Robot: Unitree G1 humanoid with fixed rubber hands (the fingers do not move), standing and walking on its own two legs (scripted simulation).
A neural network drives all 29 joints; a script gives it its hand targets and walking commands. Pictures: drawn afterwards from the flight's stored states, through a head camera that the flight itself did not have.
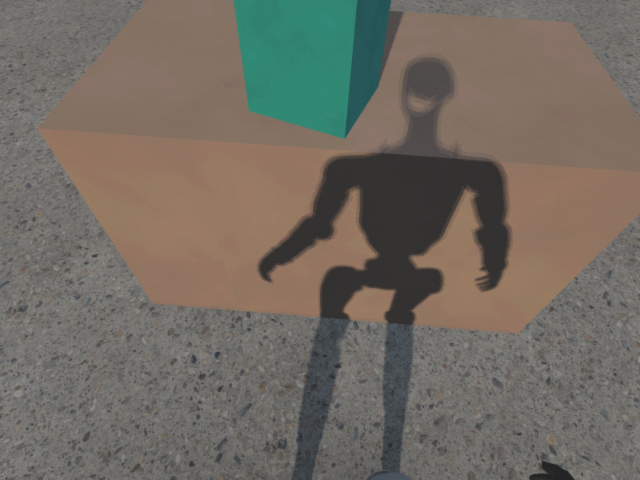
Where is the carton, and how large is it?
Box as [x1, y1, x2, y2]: [234, 0, 390, 138]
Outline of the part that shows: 234,0 249,110 344,138 377,87 390,0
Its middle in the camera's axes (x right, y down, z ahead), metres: -0.01 -0.41 +0.75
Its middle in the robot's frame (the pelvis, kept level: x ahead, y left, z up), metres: +0.88 +0.01 +0.12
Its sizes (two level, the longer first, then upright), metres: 0.221 0.211 0.291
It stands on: a pedestal, 0.73 m high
